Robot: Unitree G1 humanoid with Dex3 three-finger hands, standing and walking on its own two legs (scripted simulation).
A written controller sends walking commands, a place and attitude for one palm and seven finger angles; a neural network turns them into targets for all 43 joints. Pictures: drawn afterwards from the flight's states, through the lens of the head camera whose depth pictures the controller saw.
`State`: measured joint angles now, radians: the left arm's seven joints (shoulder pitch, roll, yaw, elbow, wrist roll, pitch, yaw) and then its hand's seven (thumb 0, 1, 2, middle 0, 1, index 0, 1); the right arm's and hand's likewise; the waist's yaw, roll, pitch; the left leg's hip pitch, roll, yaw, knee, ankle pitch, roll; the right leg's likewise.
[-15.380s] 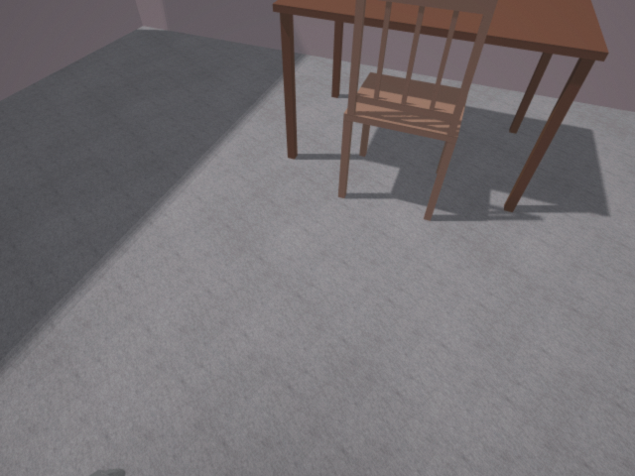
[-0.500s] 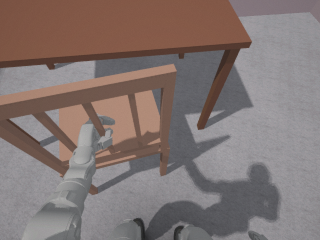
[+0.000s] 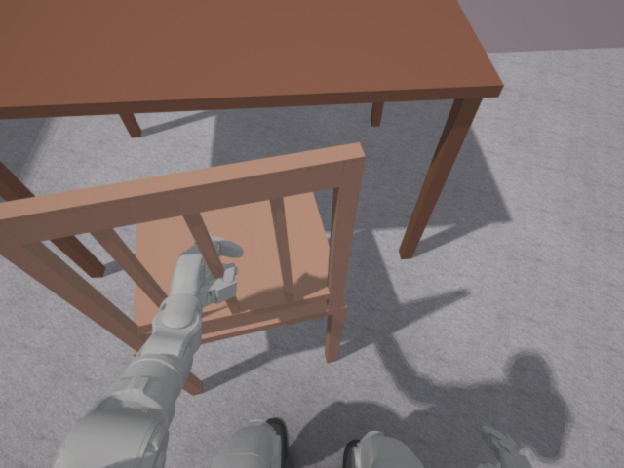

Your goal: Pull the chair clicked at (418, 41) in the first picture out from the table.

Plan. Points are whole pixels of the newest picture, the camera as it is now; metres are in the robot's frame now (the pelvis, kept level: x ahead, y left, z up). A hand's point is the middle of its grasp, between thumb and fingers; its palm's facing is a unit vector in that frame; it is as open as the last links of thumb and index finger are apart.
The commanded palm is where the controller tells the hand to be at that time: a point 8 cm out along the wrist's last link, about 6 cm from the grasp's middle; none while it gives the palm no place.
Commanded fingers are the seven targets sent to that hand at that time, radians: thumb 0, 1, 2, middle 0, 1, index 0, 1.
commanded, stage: step backward, pulling the chair out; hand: left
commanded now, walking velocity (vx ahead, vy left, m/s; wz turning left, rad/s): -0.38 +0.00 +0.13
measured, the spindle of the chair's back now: (217, 270) +0.39 +0.16 -0.06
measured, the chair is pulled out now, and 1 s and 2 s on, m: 0.19 0.28 0.41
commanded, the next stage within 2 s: none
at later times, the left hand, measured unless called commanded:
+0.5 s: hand (223, 300) +0.34 +0.14 -0.05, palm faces +0.00 -0.98 -0.21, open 5.0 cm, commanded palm +0.32 +0.19 -0.04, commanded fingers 0.00 0.90 0.90 -0.50 -1.45 -0.50 -1.45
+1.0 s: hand (207, 347) +0.27 +0.15 -0.05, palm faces +0.09 -0.97 -0.23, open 5.1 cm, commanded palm +0.26 +0.20 -0.05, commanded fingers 0.00 0.90 0.90 -0.50 -1.45 -0.50 -1.45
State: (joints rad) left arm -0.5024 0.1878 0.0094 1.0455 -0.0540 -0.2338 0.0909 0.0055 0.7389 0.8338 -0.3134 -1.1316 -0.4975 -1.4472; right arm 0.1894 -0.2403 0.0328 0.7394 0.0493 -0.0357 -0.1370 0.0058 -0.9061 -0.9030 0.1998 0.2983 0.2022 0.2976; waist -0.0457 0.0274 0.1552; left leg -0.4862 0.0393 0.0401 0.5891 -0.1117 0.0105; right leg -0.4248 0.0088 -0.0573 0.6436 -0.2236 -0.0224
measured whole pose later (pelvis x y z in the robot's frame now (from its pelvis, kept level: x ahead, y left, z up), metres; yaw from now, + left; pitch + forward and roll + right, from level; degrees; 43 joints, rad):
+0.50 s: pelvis -0.05 +0.00 +0.00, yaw +1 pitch +2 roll +1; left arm -0.56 0.22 0.02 1.01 -0.04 -0.18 0.09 0.02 0.73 0.83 -0.31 -1.17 -0.50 -1.45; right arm 0.17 -0.23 0.02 0.71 0.05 0.00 -0.13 0.01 -0.91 -0.90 0.20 0.30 0.20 0.30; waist -0.07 -0.02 0.17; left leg -0.46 0.00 -0.01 0.64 -0.22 -0.01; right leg -0.52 -0.03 -0.05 0.61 -0.13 -0.02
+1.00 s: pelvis -0.10 -0.02 +0.00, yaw +4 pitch +1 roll +0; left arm -0.56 0.23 0.05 1.06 -0.05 -0.20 0.09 0.03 0.71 0.84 -0.34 -1.20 -0.50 -1.45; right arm 0.18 -0.23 0.01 0.78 0.06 -0.04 -0.12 0.01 -0.90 -0.90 0.20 0.30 0.20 0.30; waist -0.06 0.02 0.18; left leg -0.50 0.02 -0.06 0.70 -0.29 -0.04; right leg -0.48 -0.01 -0.05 0.63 -0.17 -0.02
